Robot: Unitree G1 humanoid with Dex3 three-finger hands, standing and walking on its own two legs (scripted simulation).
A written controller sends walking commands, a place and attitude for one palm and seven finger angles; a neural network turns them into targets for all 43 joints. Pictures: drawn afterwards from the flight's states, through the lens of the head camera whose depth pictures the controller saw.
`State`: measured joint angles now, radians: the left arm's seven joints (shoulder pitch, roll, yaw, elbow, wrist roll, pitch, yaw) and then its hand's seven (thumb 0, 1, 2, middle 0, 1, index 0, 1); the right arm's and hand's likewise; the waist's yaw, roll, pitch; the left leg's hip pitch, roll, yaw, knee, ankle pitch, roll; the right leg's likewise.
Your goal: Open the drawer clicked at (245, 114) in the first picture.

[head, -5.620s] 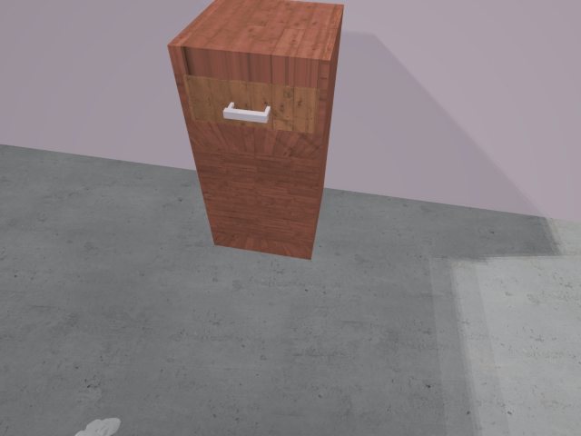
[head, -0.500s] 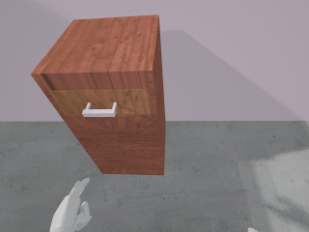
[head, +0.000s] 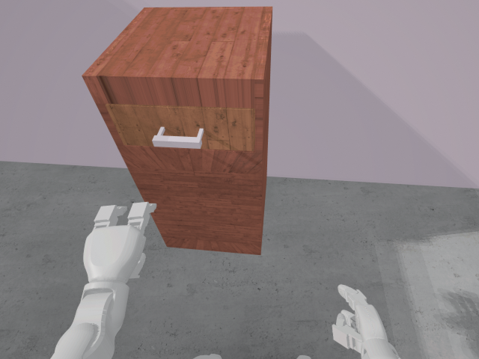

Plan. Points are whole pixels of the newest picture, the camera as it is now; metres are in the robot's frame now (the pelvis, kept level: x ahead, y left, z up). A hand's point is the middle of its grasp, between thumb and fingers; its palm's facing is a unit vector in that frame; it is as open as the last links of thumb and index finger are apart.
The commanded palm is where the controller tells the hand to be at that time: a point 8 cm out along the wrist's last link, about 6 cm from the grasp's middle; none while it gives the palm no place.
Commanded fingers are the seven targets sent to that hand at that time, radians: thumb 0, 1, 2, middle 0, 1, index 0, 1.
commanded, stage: raise the hand with hooked fingers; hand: left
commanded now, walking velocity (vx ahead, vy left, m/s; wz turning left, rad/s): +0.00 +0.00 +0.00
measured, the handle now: (179, 136) +0.63 +0.24 -0.02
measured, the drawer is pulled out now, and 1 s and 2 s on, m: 0.00 0.00 0.00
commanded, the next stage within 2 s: move the hooked fingers above the handle in 1.22 s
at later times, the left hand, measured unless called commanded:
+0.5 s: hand (117, 207) +0.33 +0.26 +0.08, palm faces +0.12 -0.08 -0.99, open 12.9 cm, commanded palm +0.30 +0.25 +0.13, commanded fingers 0.00 -0.50 0.30 -0.30 -1.20 -0.30 -1.20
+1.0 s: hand (128, 171) +0.38 +0.24 +0.11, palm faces -0.02 -0.09 -1.00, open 13.8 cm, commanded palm +0.35 +0.24 +0.17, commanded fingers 0.00 -0.50 0.30 -0.30 -1.20 -0.30 -1.20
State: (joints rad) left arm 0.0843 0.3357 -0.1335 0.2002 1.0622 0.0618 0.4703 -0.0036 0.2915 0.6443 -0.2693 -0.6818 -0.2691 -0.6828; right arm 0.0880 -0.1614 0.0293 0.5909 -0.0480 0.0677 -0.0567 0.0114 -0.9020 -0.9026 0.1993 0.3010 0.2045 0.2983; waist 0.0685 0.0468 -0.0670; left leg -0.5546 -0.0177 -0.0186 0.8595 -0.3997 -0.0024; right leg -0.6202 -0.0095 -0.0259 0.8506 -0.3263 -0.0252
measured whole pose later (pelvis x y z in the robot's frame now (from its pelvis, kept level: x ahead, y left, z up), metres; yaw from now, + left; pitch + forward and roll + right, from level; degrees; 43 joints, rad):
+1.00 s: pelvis +0.07 +0.01 +0.04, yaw -1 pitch +4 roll +0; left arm -0.09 0.45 -0.05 0.08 0.94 0.05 0.04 -0.01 -0.48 0.30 -0.32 -1.20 -0.32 -1.20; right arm 0.12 -0.26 0.00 0.62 -0.02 0.13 -0.03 0.01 -0.90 -0.90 0.20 0.30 0.20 0.30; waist 0.08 0.08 -0.02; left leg -0.25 -0.01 -0.01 0.49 -0.32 0.01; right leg -0.33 0.00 -0.02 0.52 -0.27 -0.01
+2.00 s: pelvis +0.05 +0.01 +0.03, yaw -1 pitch +10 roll +1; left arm -0.49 0.41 -0.08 0.64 1.05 -0.07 0.21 -0.01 -0.48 0.30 -0.32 -1.20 -0.32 -1.20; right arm 0.27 -0.26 -0.06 0.68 0.00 0.12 -0.05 0.01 -0.90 -0.90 0.20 0.30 0.20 0.30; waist 0.00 0.05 -0.07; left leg -0.44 -0.02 0.01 0.60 -0.34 0.01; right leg -0.52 -0.01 0.00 0.61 -0.27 -0.01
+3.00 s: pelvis +0.06 +0.03 +0.00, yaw -3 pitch +23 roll -1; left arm -0.92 0.53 0.02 1.13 1.11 -0.06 0.29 0.00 -0.48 0.30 -0.32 -1.20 -0.32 -1.20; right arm 0.37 -0.26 -0.05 0.71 -0.05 0.13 0.00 0.00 -0.90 -0.90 0.20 0.30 0.21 0.30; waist -0.15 0.06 -0.14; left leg -0.80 0.00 0.02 0.83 -0.43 0.03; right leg -0.86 0.01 0.01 0.77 -0.32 0.01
